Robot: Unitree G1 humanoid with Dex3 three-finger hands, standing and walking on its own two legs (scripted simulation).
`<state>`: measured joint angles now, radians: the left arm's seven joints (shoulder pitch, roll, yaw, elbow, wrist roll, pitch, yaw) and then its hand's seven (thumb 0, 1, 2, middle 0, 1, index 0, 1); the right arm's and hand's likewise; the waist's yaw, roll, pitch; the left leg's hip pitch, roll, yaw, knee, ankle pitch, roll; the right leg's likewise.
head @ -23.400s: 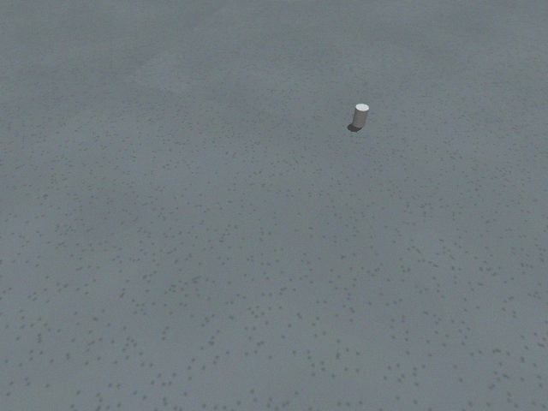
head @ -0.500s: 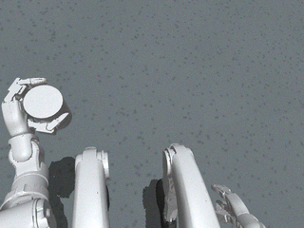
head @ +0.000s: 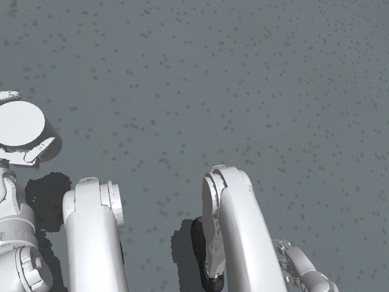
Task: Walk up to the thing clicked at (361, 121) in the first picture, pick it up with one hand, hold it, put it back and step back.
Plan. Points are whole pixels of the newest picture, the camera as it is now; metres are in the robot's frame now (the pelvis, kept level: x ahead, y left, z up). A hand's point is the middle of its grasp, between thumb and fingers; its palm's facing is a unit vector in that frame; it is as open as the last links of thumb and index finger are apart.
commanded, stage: crouch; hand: left
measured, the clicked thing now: (30, 134) +0.42 +0.28 -0.10
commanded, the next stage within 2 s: lower in 0.36 s
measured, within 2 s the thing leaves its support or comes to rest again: rests again in 1.70 s
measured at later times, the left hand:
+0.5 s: hand (30, 140) +0.42 +0.29 -0.12, palm faces +0.34 -0.94 -0.01, open 11.0 cm
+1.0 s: hand (41, 145) +0.43 +0.29 -0.19, palm faces +0.35 -0.94 -0.01, open 11.0 cm
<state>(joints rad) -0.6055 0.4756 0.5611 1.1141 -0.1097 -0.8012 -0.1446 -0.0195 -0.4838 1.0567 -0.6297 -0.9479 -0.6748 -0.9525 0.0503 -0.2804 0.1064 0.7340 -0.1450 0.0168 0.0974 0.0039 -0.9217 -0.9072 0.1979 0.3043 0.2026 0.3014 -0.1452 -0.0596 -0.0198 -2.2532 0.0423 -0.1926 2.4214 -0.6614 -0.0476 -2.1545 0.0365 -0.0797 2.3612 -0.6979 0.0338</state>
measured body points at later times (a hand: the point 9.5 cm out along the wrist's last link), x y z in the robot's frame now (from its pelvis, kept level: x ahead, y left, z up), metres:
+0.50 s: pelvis +0.00 +0.00 -0.03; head +0.22 +0.11 +0.35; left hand +0.39 +0.34 -0.12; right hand +0.14 -0.27 -0.12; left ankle +0.09 +0.14 -0.29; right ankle +0.10 -0.12 -0.29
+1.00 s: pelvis +0.00 +0.01 -0.04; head +0.23 +0.15 +0.31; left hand +0.40 +0.34 -0.19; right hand +0.14 -0.26 -0.10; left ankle +0.09 +0.14 -0.29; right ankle +0.10 -0.12 -0.29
